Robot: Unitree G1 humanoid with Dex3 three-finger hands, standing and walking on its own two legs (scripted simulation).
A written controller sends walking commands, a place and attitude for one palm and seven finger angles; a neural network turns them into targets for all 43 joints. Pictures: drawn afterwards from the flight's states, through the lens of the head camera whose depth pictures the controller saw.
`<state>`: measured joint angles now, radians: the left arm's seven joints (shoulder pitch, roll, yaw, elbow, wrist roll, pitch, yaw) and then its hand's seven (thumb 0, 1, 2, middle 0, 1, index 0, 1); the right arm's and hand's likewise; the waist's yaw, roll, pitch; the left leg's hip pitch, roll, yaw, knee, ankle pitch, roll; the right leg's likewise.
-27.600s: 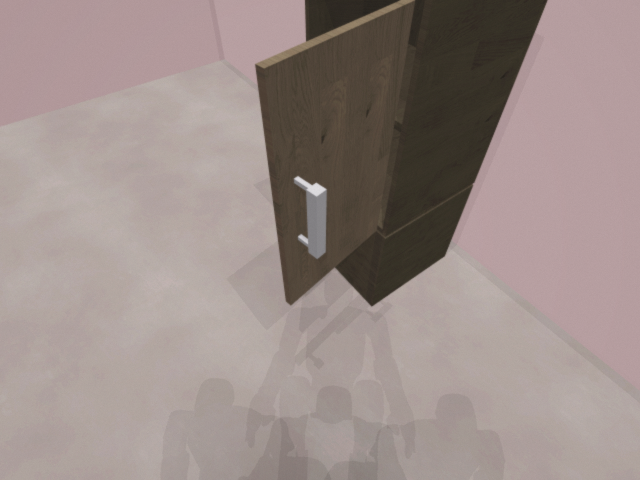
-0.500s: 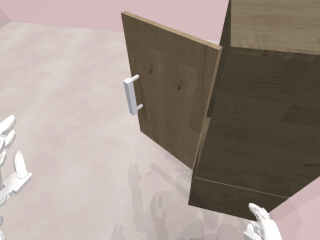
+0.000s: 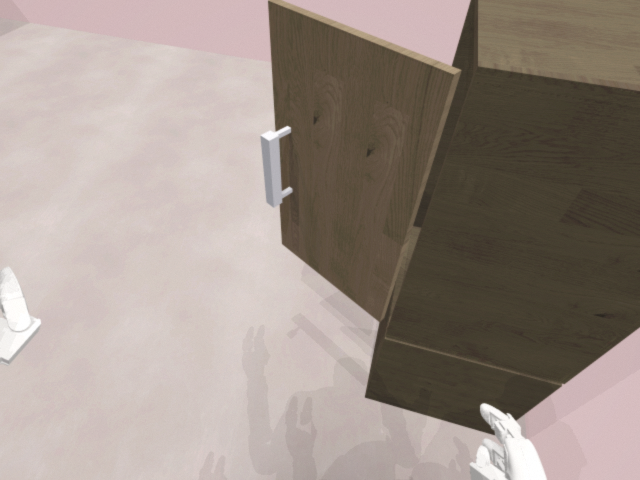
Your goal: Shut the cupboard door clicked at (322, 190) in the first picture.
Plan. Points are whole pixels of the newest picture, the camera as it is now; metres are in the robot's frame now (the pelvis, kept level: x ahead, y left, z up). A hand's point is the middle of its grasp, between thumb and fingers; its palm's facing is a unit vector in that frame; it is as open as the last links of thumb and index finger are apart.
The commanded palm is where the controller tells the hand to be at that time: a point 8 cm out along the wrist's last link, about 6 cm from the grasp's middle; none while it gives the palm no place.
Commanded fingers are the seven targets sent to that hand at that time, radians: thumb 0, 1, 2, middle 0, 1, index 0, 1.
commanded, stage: step back with the hand held close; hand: left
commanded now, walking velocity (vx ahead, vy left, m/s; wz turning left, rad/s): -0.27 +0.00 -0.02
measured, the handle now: (279, 167) +0.69 +0.14 -0.03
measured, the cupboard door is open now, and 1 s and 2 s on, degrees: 62 62 62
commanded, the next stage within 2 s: stop stepping back and stand still in 0.94 s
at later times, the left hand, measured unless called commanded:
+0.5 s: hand (27, 375) +0.16 +0.25 +0.18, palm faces +0.45 -0.78 -0.44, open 7.4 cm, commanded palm +0.09 +0.28 +0.20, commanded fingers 0.00 0.90 0.90 -0.20 -0.30 -0.20 -0.30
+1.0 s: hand out of the picture +0.06 +0.26 +0.18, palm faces +0.40 -0.86 -0.33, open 7.4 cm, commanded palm -0.01 +0.30 +0.20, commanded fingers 0.00 0.90 0.90 -0.20 -0.30 -0.20 -0.30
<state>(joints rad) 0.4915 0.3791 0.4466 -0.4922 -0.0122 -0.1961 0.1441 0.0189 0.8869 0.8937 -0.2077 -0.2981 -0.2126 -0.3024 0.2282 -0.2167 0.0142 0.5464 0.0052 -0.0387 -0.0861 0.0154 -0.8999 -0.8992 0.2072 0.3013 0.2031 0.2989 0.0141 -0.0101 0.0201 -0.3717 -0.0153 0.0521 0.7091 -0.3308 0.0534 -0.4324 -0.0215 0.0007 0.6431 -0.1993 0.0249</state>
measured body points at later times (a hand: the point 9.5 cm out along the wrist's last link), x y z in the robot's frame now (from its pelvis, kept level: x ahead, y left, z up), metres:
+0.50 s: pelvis -0.05 -0.02 +0.00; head -0.02 +0.00 +0.45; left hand +0.13 +0.28 +0.20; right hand +0.13 -0.25 -0.08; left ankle +0.03 +0.09 -0.72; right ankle -0.02 -0.14 -0.72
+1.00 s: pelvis -0.17 +0.01 +0.02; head -0.14 +0.05 +0.47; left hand +0.03 +0.31 +0.20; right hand +0.00 -0.21 -0.05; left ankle -0.04 +0.10 -0.72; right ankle -0.32 -0.13 -0.67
